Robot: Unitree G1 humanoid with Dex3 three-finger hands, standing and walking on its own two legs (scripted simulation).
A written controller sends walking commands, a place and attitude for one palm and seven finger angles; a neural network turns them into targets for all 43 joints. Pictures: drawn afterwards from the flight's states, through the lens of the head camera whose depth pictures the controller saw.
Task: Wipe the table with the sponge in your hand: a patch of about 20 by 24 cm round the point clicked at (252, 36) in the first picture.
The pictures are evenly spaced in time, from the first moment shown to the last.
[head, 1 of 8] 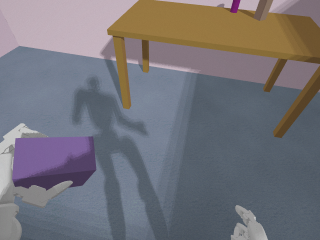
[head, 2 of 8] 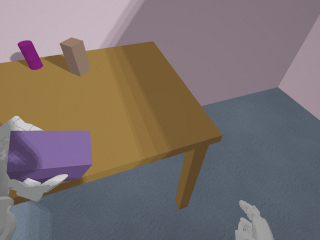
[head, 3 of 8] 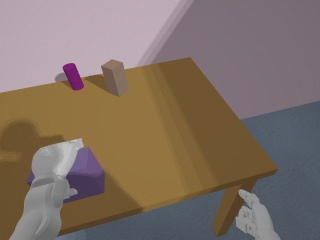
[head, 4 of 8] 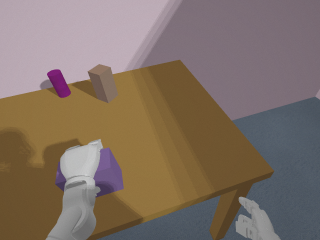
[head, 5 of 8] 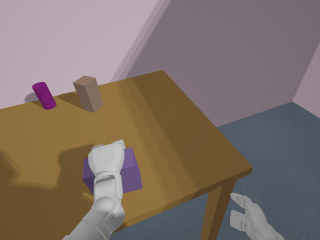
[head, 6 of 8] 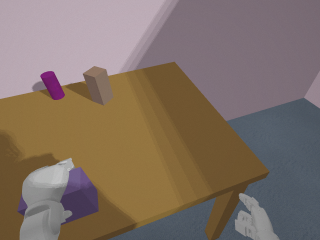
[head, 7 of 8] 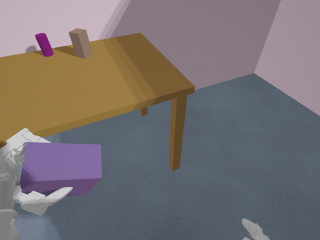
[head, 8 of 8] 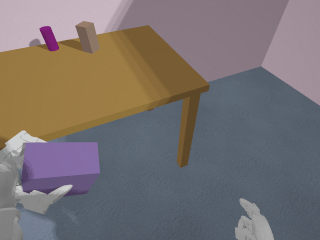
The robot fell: no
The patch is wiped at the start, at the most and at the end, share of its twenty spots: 0.00 1.00 1.00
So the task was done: yes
